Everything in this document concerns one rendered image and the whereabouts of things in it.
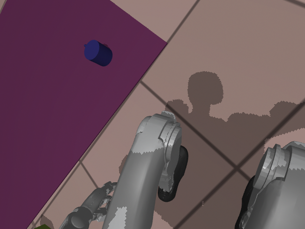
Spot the left robot hand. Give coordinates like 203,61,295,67
81,181,117,222

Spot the right robot foot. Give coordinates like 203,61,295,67
234,175,255,229

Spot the left robot foot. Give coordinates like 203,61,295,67
158,146,188,202

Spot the left robot arm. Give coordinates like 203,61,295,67
59,207,93,229

